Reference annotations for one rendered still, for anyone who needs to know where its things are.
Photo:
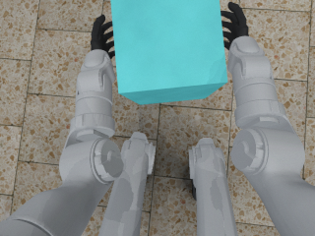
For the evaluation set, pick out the robot left upper arm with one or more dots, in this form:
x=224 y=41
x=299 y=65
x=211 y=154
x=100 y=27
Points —
x=87 y=170

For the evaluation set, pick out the right robot forearm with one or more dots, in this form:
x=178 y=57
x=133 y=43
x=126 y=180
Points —
x=254 y=87

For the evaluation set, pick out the left robot forearm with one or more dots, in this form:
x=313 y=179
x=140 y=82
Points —
x=93 y=100

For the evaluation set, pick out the right robot hand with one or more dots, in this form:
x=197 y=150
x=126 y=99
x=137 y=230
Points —
x=238 y=25

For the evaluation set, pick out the left robot hand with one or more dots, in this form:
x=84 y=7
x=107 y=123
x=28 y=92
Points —
x=99 y=39

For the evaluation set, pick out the right robot thigh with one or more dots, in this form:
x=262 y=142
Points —
x=215 y=216

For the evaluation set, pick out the robot right upper arm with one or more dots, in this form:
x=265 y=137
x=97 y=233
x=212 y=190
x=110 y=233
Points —
x=271 y=160

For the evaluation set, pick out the carton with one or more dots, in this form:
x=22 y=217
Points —
x=168 y=50

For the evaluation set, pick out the robot right foot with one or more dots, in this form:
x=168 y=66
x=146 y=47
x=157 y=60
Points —
x=193 y=189

